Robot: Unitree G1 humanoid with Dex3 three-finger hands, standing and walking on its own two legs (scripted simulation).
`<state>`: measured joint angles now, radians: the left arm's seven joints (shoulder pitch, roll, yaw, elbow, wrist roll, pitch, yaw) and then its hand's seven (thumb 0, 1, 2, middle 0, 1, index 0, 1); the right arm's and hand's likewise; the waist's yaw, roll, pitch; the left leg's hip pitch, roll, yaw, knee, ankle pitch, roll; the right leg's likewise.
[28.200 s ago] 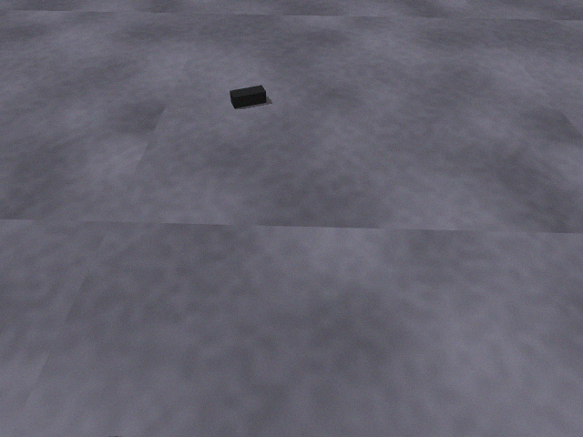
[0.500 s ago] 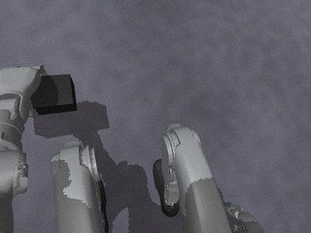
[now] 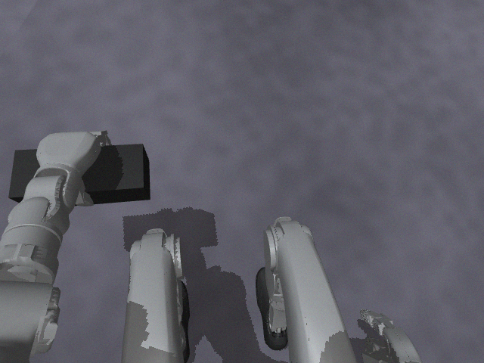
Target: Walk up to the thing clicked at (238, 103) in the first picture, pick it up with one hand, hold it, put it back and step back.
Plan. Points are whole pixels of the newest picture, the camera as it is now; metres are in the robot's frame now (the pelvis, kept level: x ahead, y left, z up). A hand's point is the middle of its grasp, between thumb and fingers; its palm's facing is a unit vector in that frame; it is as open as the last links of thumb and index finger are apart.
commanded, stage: lift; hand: left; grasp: from above
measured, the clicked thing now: (87, 176) +0.43 +0.26 -0.16
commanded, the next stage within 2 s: hold in 1.12 s
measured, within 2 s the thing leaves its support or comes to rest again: neither
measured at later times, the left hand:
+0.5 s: hand (10, 171) +0.36 +0.25 +0.09, palm faces -0.45 -0.08 -0.89, open 11.6 cm
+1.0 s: hand out of the picture +0.37 +0.24 +0.20, palm faces -0.45 -0.09 -0.89, open 11.6 cm
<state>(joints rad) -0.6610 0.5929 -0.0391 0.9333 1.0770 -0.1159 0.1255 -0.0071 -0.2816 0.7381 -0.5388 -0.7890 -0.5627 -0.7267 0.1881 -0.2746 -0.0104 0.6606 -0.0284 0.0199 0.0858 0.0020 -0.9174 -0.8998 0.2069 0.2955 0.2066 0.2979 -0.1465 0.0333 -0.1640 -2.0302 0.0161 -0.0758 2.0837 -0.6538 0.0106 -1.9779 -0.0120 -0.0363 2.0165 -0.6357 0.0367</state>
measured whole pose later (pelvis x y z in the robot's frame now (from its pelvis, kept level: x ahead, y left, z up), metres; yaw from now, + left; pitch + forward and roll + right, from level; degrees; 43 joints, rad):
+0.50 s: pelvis +0.02 +0.00 +0.18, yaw +2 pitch +22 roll -3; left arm -0.36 0.47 -0.13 0.73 1.01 -0.02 0.10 -0.01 -0.28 0.74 -0.54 -0.79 -0.56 -0.73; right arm 0.20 -0.24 -0.01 0.70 0.03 0.02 -0.04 0.00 -0.91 -0.90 0.21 0.30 0.21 0.30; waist -0.09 0.03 -0.17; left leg -1.32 0.03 -0.03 1.49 -0.56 0.01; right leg -1.30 -0.01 -0.01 1.44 -0.53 0.03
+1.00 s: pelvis +0.06 +0.00 +0.29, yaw +2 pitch +12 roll -1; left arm -0.32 0.39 -0.17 0.83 1.02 -0.02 0.16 -0.01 -0.28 0.74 -0.54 -0.79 -0.56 -0.73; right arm 0.26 -0.25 -0.03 0.74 0.03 0.01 -0.04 0.01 -0.90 -0.90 0.21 0.30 0.21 0.30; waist -0.07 0.02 -0.09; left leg -0.76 0.03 0.01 0.96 -0.42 0.01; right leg -0.75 -0.01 0.01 0.93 -0.39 0.03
